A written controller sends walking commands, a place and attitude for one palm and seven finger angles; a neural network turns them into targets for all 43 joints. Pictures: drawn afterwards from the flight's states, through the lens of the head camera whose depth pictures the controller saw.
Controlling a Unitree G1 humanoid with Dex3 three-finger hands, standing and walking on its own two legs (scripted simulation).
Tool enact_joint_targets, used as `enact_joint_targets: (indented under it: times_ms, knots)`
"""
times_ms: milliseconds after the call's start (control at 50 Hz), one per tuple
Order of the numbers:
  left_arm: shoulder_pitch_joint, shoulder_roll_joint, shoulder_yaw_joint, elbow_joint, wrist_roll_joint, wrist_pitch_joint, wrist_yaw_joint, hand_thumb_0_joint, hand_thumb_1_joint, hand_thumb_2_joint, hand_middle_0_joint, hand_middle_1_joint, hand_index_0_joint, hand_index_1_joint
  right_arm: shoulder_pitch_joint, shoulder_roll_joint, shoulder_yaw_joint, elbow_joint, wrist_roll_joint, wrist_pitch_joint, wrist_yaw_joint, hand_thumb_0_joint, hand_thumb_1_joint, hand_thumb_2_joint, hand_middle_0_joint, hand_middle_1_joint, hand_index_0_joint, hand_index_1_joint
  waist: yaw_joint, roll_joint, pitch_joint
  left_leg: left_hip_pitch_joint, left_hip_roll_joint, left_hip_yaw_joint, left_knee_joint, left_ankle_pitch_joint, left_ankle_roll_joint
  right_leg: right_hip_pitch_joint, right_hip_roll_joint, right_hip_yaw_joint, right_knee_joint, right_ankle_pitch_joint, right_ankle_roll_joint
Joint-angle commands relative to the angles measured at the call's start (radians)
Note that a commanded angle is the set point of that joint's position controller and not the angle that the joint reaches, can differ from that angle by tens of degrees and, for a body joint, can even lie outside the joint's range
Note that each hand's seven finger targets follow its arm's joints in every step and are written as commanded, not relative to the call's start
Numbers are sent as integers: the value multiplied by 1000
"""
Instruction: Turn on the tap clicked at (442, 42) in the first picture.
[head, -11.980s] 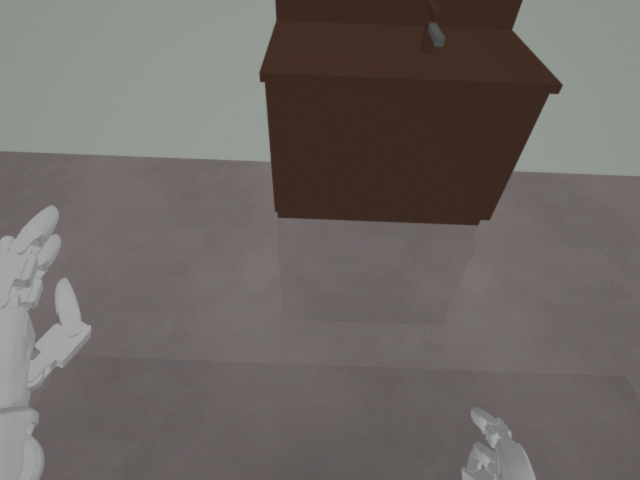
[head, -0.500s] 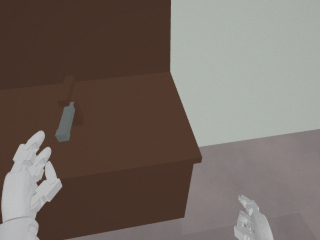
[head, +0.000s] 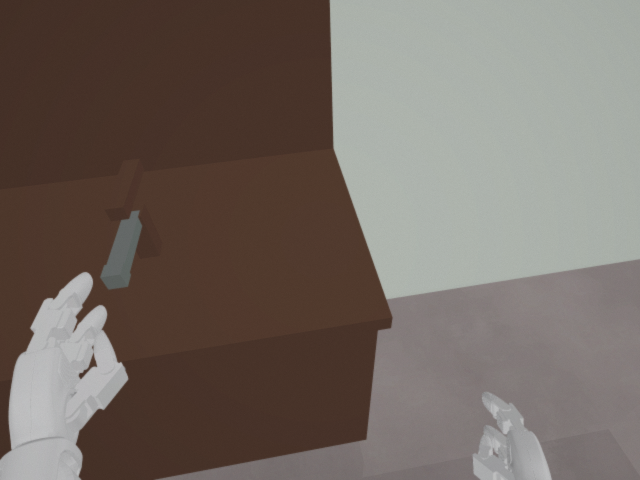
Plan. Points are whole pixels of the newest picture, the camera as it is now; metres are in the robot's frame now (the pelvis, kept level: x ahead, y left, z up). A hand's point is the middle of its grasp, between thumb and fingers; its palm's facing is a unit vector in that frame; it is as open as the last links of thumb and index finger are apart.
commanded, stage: turn the palm inward beside the body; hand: left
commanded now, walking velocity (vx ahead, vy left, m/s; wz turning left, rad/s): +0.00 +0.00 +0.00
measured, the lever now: (116, 276) +0.36 +0.35 +0.06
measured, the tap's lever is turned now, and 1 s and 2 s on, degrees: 0 0 0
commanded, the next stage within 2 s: reach beside the lever's end, fingers flat in 0.12 s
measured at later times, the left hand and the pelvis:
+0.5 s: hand (108, 367) +0.19 +0.25 +0.12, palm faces +0.47 -0.87 -0.16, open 7.4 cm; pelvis +0.01 +0.00 +0.00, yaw +0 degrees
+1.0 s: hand (98, 349) +0.22 +0.28 +0.09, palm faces +0.47 -0.87 -0.13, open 7.5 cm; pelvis +0.00 +0.02 +0.00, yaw +0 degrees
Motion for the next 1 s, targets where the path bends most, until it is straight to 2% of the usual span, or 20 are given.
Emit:
enact_joint_targets:
  times_ms: [0, 20, 100, 120, 200, 220, 260, 300, 380, 400, 420, 480, 520, 600, 640, 700, 720, 760, 840, 980]
  knots:
    - [-61, 158, 124, -219, 12, -73, 13, 0, 900, 900, -200, -300, -200, -300, -143, -100, -42, -157, 7, -55, -4, 0, -900, -900, 200, 300, 200, 300, 7, -40, -36, -62, 20, -3, -63, 135, 34, 77, -111, 157, -172, 68, 99]
    - [-75, 122, 86, -229, 7, -74, 10, 0, 900, 900, -200, -300, -200, -300, -151, -93, -39, -168, 7, -55, -3, 0, -900, -900, 200, 300, 200, 300, -4, -49, -39, -63, 20, -3, -60, 124, 34, 75, -122, 166, -175, 57, 106]
    - [-57, 162, 119, -221, 14, -68, 18, 0, 900, 900, -200, -300, -200, -300, -152, -98, -43, -158, 8, -54, -4, 0, -900, -900, 200, 300, 200, 300, 7, -57, -30, -75, 21, -6, -53, 107, 34, 73, -123, 180, -189, 10, 104]
    - [-71, 124, 83, -240, 11, -74, 17, 0, 900, 900, -200, -300, -200, -300, -154, -94, -41, -167, 8, -55, -3, 0, -900, -900, 200, 300, 200, 300, -1, -53, -36, -69, 20, -4, -56, 112, 35, 71, -125, 173, -182, 18, 103]
    - [-48, 162, 126, -218, 10, -71, 22, 0, 900, 900, -200, -300, -200, -300, -150, -98, -43, -157, 7, -54, -4, 0, -900, -900, 200, 300, 200, 300, 7, -54, -35, -77, 21, -7, -45, 115, 34, 74, -126, 184, -182, 45, 107]
    - [-76, 136, 106, -214, 7, -74, 20, 0, 900, 900, -200, -300, -200, -300, -147, -95, -43, -160, 8, -51, -5, 0, -900, -900, 200, 300, 200, 300, -6, -68, -37, -74, 20, -5, -49, 118, 35, 67, -124, 171, -176, 41, 107]
    - [-73, 152, 136, -177, -2, -78, 17, 0, 900, 900, -200, -300, -200, -300, -148, -99, -47, -155, 5, -52, -7, 0, -900, -900, 200, 300, 200, 300, -3, -93, -58, -90, 21, -10, -38, 124, 33, 88, -135, 194, -172, 90, 117]
    - [-61, 176, 165, -156, 2, -79, 14, 0, 900, 900, -200, -300, -200, -300, -139, -100, -49, -145, 5, -43, -8, 0, -900, -900, 200, 300, 200, 300, 3, -61, -60, -83, 19, -5, -38, 141, 32, 93, -131, 187, -164, 131, 113]
    - [-86, 160, 163, -125, -20, -105, -12, 0, 900, 900, -200, -300, -200, -300, -131, -100, -51, -145, 6, -44, -9, 0, -900, -900, 200, 300, 200, 300, -9, -90, -81, -96, 21, -8, -31, 155, 30, 104, -137, 189, -146, 186, 120]
    - [-89, 198, 199, -118, -14, -112, -11, 0, 900, 900, -200, -300, -200, -300, -129, -103, -53, -134, 8, -44, -11, 0, -900, -900, 200, 300, 200, 300, -4, -47, -73, -86, 21, -6, -32, 163, 31, 95, -128, 183, -146, 188, 112]
    - [-109, 159, 162, -122, -19, -127, -19, 0, 900, 900, -200, -300, -200, -300, -124, -99, -51, -139, 7, -47, -10, 0, -900, -900, 200, 300, 200, 300, -15, -62, -81, -80, 20, -7, -38, 170, 31, 93, -127, 169, -136, 195, 112]
    - [-92, 177, 185, -89, -27, -157, -38, 0, 900, 900, -200, -300, -200, -300, -110, -107, -57, -132, 6, -58, -7, 0, -900, -900, 200, 300, 200, 300, -9, -54, -99, -78, 20, -9, -37, 195, 30, 96, -119, 154, -117, 238, 107]
    - [-93, 166, 178, -92, -25, -177, -43, 0, 900, 900, -200, -300, -200, -300, -106, -105, -57, -134, 5, -64, -9, 0, -900, -900, 200, 300, 200, 300, -6, -18, -96, -59, 16, -4, -47, 213, 29, 86, -108, 132, -109, 229, 94]
    - [-119, 193, 204, -21, -27, -190, -47, 0, 900, 900, -200, -300, -200, -300, -107, -113, -57, -120, 8, -70, -15, 0, -900, -900, 200, 300, 200, 300, -9, -39, -42, -83, 16, -10, -56, 179, 28, 49, -94, 122, -122, 146, 85]
    - [-173, 180, 192, -5, -29, -199, -46, 0, 900, 900, -198, -295, -198, -295, -110, -115, -60, -123, 8, -72, -16, 0, -900, -900, 200, 300, 200, 300, -18, -63, -56, -81, 16, -13, -61, 164, 28, 42, -92, 117, -123, 107, 85]
    - [-175, 205, 212, 15, -19, -203, -39, 0, 900, 900, -196, -288, -196, -288, -111, -116, -58, -115, 5, -72, -16, 0, -900, -900, 200, 300, 200, 300, -7, -12, -69, -79, 13, -16, -66, 165, 21, 43, -89, 111, -118, 92, 77]
    - [-227, 175, 172, 6, -16, -211, -42, 0, 900, 900, -195, -285, -195, -285, -113, -115, -54, -120, 5, -71, -15, 0, -900, -900, 200, 300, 200, 300, -22, -10, -74, -73, 11, -20, -71, 160, 20, 33, -89, 106, -114, 79, 76]
    - [-240, 185, 186, 46, -19, -216, -42, 0, 900, 900, -193, -280, -193, -280, -112, -120, -58, -117, 2, -73, -17, 0, -900, -900, 200, 300, 200, 300, -23, -45, -83, -77, 13, -20, -67, 159, 22, 35, -84, 105, -112, 83, 79]
    - [-235, 191, 199, 77, -14, -226, -46, 0, 900, 900, -190, -270, -190, -270, -107, -121, -61, -116, -1, -67, -14, 0, -900, -900, 200, 300, 200, 300, -13, -20, -125, -60, 13, -18, -70, 204, 11, 53, -79, 95, -95, 130, 72]
    - [-344, 206, 213, 161, -14, -239, -49, 0, 900, 900, -184, -252, -184, -252, -112, -125, -59, -109, -1, -53, -16, 0, -900, -900, 200, 300, 200, 300, -26, -16, -104, -68, 15, -21, -76, 179, 4, 17, -70, 87, -95, 92, 69]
